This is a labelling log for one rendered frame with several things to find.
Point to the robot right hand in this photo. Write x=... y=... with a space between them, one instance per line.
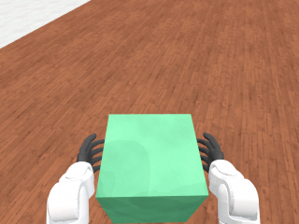
x=213 y=150

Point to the robot left forearm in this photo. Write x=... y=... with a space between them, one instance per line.
x=68 y=201

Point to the robot left hand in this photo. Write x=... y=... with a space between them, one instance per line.
x=86 y=153

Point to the robot right forearm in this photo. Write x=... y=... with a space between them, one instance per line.
x=238 y=200

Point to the carton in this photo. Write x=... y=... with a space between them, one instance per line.
x=151 y=170

